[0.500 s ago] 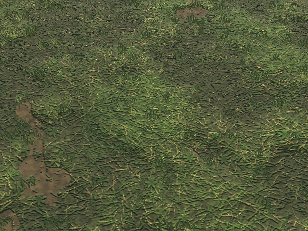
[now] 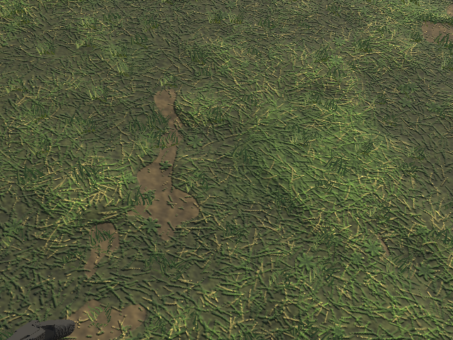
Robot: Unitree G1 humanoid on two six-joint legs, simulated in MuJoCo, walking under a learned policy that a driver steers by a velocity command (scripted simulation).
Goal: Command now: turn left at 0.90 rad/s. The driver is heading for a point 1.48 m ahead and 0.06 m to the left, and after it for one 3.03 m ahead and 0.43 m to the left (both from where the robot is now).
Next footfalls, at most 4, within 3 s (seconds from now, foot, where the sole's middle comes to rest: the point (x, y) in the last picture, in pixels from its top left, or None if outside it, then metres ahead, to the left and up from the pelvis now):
0.30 right None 0.14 -0.11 -0.78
0.70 left None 0.11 0.17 -0.78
1.14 right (197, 291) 0.55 0.05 -0.78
1.56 left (185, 164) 1.01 0.10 -0.78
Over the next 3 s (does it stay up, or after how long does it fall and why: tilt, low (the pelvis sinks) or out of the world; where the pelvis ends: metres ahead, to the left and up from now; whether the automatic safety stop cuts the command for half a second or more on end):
stays up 1.74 -0.15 -0.01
